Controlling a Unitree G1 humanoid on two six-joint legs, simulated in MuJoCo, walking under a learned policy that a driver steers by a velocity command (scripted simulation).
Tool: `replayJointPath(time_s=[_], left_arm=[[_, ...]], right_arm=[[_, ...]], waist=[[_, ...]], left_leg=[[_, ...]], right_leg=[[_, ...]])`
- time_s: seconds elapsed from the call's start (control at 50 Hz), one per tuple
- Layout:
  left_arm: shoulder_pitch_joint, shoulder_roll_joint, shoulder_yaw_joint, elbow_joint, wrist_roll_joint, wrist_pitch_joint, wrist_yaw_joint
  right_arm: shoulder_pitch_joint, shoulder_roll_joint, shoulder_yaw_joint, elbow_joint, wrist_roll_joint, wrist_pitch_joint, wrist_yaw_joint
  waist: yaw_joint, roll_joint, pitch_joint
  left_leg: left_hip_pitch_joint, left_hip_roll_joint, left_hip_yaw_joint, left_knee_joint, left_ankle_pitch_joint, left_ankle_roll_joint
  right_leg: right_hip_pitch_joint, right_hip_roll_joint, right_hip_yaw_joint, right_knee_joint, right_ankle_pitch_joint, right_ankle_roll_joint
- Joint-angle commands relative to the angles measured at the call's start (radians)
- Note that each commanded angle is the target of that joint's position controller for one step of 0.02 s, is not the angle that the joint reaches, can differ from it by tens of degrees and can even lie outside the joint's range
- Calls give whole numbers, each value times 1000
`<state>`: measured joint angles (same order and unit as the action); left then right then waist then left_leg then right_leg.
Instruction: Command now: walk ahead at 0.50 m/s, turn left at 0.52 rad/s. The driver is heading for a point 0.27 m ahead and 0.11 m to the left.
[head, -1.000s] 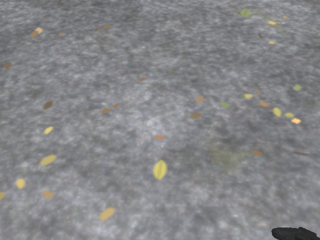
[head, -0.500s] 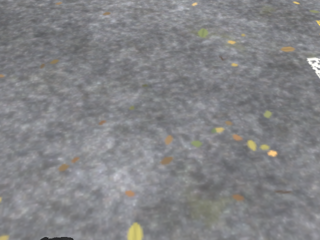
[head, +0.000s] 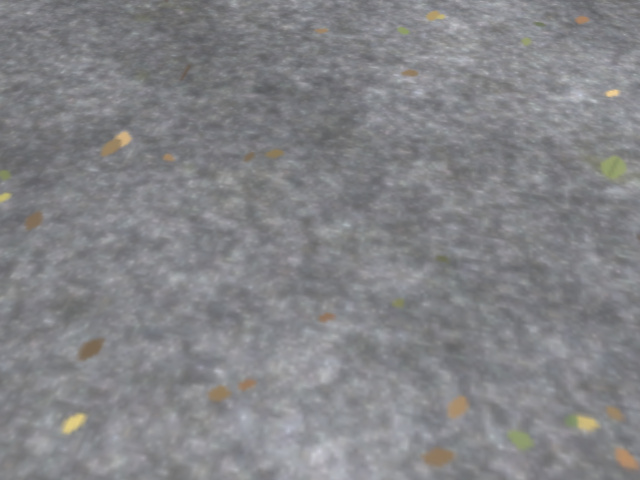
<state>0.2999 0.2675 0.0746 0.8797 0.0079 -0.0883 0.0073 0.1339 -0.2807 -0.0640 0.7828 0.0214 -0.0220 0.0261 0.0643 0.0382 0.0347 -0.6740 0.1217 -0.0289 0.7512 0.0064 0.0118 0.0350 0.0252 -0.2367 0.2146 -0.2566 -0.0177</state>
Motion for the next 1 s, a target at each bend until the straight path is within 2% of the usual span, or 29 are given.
replayJointPath(time_s=[0.02,0.04,0.08,0.1,0.12,0.14,0.16,0.18,0.2,0.22,0.24,0.26,0.3,0.34,0.38,0.44,0.5,0.54,0.56,0.58,0.6,0.62,0.64,0.66,0.68,0.72,0.84,1.0], left_arm=[[-9,178,44,-44,-16,5,8],[-4,185,47,-38,-22,13,8],[-22,211,55,-41,-31,28,12],[-35,222,57,-43,-36,37,15],[-52,223,55,-45,-38,47,17],[-49,203,44,-48,-35,45,19],[34,81,6,-92,16,28,10],[69,89,-10,-79,1,0,-2],[-28,167,14,-76,-44,-8,-9],[-71,146,8,-88,-52,-11,-6],[-90,138,9,-75,-31,-7,6],[-87,148,16,-68,-20,7,13],[-36,130,17,-50,-17,40,20],[-20,108,13,-41,-10,57,29],[-52,93,8,-45,-4,63,33],[-120,82,0,-51,-8,68,28],[-160,96,2,-51,-11,74,23],[-165,99,4,-47,-6,72,20],[-145,94,3,-38,0,67,17],[-134,103,3,-31,12,62,15],[-131,146,9,-30,18,58,18],[-167,198,17,-27,11,60,22],[-196,131,7,-19,2,66,16],[-205,96,1,-16,-1,69,9],[-208,94,-1,-9,3,68,6],[-193,101,-1,16,0,58,3],[-198,99,-4,68,-6,61,15],[-230,93,-7,115,-6,79,22]], right_arm=[[-118,-36,1,-106,0,-12,20],[-129,-42,-1,-118,0,-11,25],[-105,-67,-15,-132,0,-7,31],[-51,-88,-28,-126,-5,-5,31],[79,-126,-52,-96,-8,-5,27],[219,-187,-82,-59,-13,-4,10],[251,-306,-101,-52,-26,-2,-13],[233,-282,-81,-97,-30,-12,-8],[211,-209,-58,-94,-32,-17,1],[164,-171,-49,-80,-20,-25,3],[107,-136,-40,-78,-10,-29,1],[60,-111,-30,-83,-13,-29,-2],[20,-113,-29,-83,-35,-34,-4],[6,-116,-27,-67,-40,-43,-9],[-4,-109,-23,-49,-37,-38,-20],[-4,-111,-19,-23,-40,-24,-31],[7,-102,-10,10,-45,-12,-31],[1,-90,-2,28,-39,-7,-29],[-12,-79,4,34,-31,-4,-30],[13,-63,11,47,-25,-3,-30],[48,-43,18,52,-40,-7,-32],[152,-47,11,72,-48,-11,-30],[129,-40,17,82,-48,-5,-35],[66,-67,12,78,-41,5,-38],[37,-72,10,80,-32,15,-44],[32,-75,8,89,-33,33,-47],[32,-70,5,139,-26,31,-48],[44,-69,7,204,-26,31,-54]], waist=[[10,-68,67],[5,-74,68],[-31,-101,31],[-69,-118,-3],[-146,-111,-71],[-217,-71,-149],[-136,199,-260],[-132,168,-479],[-172,31,-425],[-145,25,-283],[-115,-26,-193],[-81,-11,-153],[-35,12,-151],[-16,17,-153],[-19,33,-154],[-47,51,-149],[-66,57,-126],[-60,59,-109],[-37,49,-105],[-29,18,-101],[-56,-45,-115],[-143,-171,-125],[-124,-196,-135],[-92,-162,-99],[-81,-131,-90],[-75,-115,-85],[-64,-64,-102],[-65,-36,-69]], left_leg=[[-18,-8,43,-83,-3,24],[-18,-17,56,-98,-40,37],[61,-67,105,-111,-137,72],[150,-110,132,-113,-190,91],[318,-159,148,-167,-158,117],[572,-164,98,-242,14,150],[965,111,-308,-192,337,290],[1071,295,-680,-312,415,445],[1003,253,-512,-331,518,388],[873,205,-354,-324,532,338],[735,156,-271,-348,483,290],[619,127,-217,-385,470,270],[487,102,-154,-435,515,264],[453,84,-96,-453,559,264],[466,65,-57,-455,534,246],[473,46,-31,-463,416,217],[480,62,-63,-462,271,213],[484,69,-89,-429,205,202],[472,54,-88,-397,152,179],[457,18,-84,-370,61,132],[436,-37,-63,-321,-53,84],[389,-105,-27,-321,-209,49],[446,-117,-6,-342,-249,28],[461,-116,-3,-342,-231,28],[463,-109,-5,-335,-195,34],[468,-98,-18,-341,-128,40],[499,-89,-17,-336,-10,32],[498,-86,-11,-354,-37,23]], right_leg=[[3,-309,58,-69,362,-135],[39,-320,49,-42,413,-128],[82,-327,22,61,690,-106],[79,-320,15,169,886,-94],[45,-290,1,350,975,-70],[-94,-240,-11,582,841,-20],[-519,-97,0,974,-6,56],[-639,14,230,1197,-442,76],[-673,-47,312,1211,-375,62],[-708,-93,289,1136,-307,48],[-691,-128,279,1057,-245,49],[-625,-147,280,1010,-202,50],[-506,-144,278,963,-139,61],[-484,-137,276,875,-79,75],[-488,-140,278,750,-8,83],[-442,-134,274,572,99,87],[-400,-120,274,464,106,82],[-362,-108,270,382,79,65],[-304,-99,259,291,133,49],[-232,-110,276,186,290,30],[-162,-179,348,183,510,9],[-118,-223,377,239,580,-52],[-180,-205,369,225,414,-69],[-227,-167,349,210,305,-43],[-235,-146,329,210,289,-22],[-217,-127,309,224,327,-8],[-166,-112,291,251,405,-19],[-163,-93,277,240,341,-17]])
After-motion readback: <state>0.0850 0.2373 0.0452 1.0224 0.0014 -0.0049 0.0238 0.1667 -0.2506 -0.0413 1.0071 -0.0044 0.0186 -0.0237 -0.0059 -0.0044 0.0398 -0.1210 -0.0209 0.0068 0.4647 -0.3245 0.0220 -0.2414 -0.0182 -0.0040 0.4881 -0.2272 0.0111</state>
